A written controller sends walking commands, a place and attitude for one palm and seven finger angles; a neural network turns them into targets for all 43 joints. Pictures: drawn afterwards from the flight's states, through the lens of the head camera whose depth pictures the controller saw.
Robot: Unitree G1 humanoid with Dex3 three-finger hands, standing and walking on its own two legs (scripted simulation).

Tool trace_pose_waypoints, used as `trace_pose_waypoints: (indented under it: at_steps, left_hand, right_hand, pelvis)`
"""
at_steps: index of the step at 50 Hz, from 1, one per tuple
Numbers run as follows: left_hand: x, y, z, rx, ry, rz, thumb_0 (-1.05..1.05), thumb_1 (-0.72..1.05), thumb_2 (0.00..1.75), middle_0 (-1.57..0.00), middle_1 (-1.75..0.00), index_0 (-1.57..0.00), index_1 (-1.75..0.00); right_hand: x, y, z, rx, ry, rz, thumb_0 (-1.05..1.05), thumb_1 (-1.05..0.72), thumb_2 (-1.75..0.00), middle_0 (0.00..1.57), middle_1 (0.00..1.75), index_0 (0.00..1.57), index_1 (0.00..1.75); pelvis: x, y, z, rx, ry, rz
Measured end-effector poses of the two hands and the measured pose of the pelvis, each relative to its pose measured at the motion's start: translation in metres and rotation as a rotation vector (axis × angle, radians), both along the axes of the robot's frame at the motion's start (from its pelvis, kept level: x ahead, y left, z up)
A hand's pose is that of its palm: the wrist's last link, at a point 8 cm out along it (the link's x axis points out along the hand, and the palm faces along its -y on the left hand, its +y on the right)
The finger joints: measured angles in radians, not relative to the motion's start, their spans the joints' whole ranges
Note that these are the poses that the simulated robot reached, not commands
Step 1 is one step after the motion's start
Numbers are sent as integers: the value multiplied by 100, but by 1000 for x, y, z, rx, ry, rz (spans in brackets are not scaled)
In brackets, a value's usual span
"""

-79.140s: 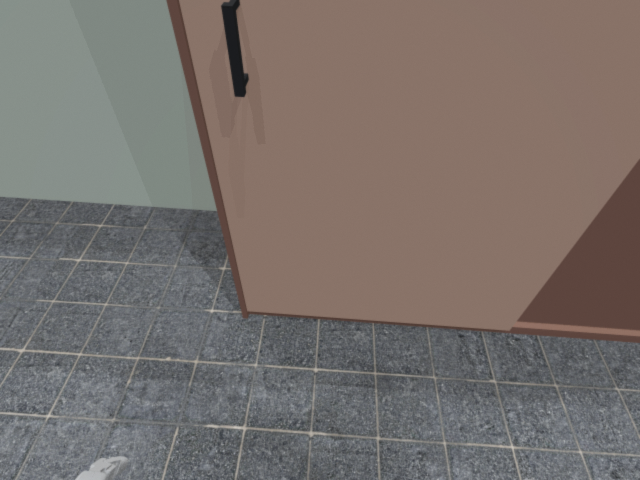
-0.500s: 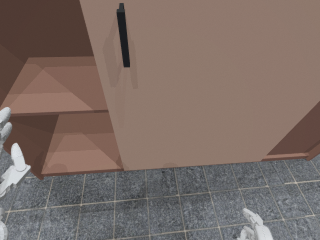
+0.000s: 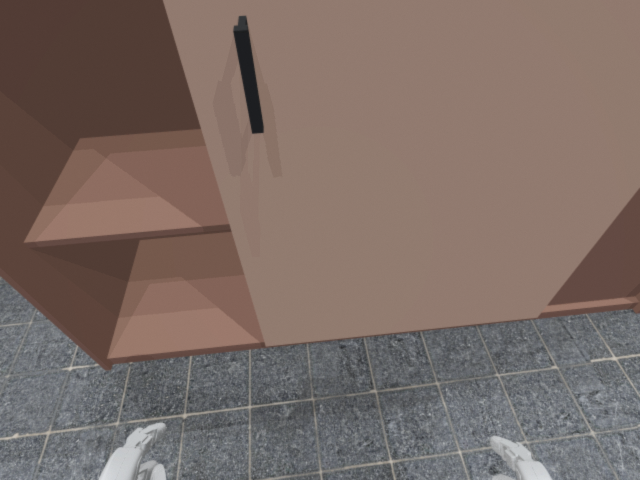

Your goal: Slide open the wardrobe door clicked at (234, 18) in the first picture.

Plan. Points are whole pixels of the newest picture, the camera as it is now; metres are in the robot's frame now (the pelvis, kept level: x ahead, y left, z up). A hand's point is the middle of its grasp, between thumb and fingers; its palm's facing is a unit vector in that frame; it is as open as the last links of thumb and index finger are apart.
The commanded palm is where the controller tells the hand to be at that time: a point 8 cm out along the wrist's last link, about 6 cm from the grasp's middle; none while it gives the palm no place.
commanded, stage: let the arm hang, fingers relaxed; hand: left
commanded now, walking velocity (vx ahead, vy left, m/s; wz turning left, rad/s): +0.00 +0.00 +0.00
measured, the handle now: (250, 77) +0.60 +0.13 +0.21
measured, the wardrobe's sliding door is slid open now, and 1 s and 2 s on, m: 0.52 0.52 0.52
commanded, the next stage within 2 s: look to check the result in 0.90 s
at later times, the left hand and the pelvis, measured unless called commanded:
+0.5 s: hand out of the picture -0.05 +0.22 -0.16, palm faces +0.01 -0.97 -0.25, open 7.4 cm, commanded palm none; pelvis -0.04 +0.01 +0.01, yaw +0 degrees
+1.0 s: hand out of the picture +0.00 +0.19 -0.16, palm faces +0.00 -0.98 -0.19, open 7.4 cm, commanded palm none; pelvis -0.01 +0.01 +0.01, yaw +0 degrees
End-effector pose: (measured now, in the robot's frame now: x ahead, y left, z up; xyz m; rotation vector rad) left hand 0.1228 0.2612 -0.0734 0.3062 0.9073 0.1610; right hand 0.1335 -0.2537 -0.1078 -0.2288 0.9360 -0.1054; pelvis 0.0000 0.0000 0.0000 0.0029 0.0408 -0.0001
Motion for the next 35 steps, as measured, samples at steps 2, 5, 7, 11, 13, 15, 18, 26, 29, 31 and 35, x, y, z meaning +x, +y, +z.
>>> trace_pose_waypoints:
  at_steps: [2, 5, 7, 11, 13, 15, 18, 26, 29, 31, 35]
  left_hand:
    - [-37, -27, -36, -98, 149, 7, 1, 91, 89, -20, -30, -19, -30]
    - [-83, -47, -65, -177, 279, 77, 0, 96, 89, -20, -30, -20, -30]
    - [-106, -43, -71, -181, 333, 97, -1, 100, 89, -21, -30, -21, -30]
    - [-148, -31, -72, -166, 436, 123, -1, 99, 89, -21, -30, -21, -30]
    - [-165, -24, -69, -149, 478, 138, -1, 97, 89, -21, -30, -20, -30]
    - [-178, -17, -64, -128, 511, 149, 0, 95, 89, -20, -30, -20, -30]
    - [-190, -8, -59, -101, 539, 162, 0, 93, 89, -20, -30, -20, -30]
    - [-175, 2, -57, -88, 504, 150, 1, 91, 89, -20, -30, -20, -30]
    - [-160, -1, -58, -100, 471, 135, 1, 91, 89, -20, -30, -20, -30]
    - [-151, -4, -58, -109, 450, 128, 0, 91, 89, -20, -30, -20, -30]
    - [-138, -12, -59, -130, 424, 116, 0, 91, 89, -20, -30, -20, -30]
  right_hand:
    - [-29, -1, -3, -20, 80, -16, 1, -90, -90, 21, 30, 20, 30]
    - [-75, -2, -4, -48, 212, -34, 1, -90, -90, 20, 30, 20, 30]
    - [-103, -1, -5, -58, 296, -43, 1, -90, -90, 20, 30, 20, 30]
    - [-146, 3, -10, -53, 412, -75, 1, -90, -90, 20, 30, 20, 30]
    - [-161, 7, -14, -39, 444, -90, 1, -90, -90, 20, 30, 20, 30]
    - [-172, 12, -18, -21, 463, -103, 1, -90, -90, 20, 30, 20, 30]
    - [-182, 22, -24, 7, 475, -117, 1, -90, -90, 20, 30, 20, 30]
    - [-184, 47, -29, 58, 457, -129, 0, -90, -90, 20, 30, 20, 30]
    - [-178, 52, -29, 64, 446, -125, 0, -90, -90, 20, 30, 20, 30]
    - [-174, 51, -28, 57, 443, -123, 1, -91, -90, 21, 30, 20, 30]
    - [-163, 47, -25, 47, 424, -121, 1, -91, -90, 21, 30, 20, 30]
  pelvis:
    - [-6, -2, -1, 3, -16, 3]
    - [-16, -6, 0, -5, -33, 12]
    - [-23, -8, 2, -13, -37, 19]
    - [-33, -5, 4, -28, -37, 26]
    - [-36, -3, 5, -31, -35, 24]
    - [-39, 0, 5, -31, -34, 21]
    - [-41, 4, 6, -29, -34, 15]
    - [-41, 14, 7, -23, -37, 2]
    - [-39, 17, 8, -20, -33, 1]
    - [-38, 18, 9, -16, -31, 2]
    - [-35, 18, 10, -13, -31, 1]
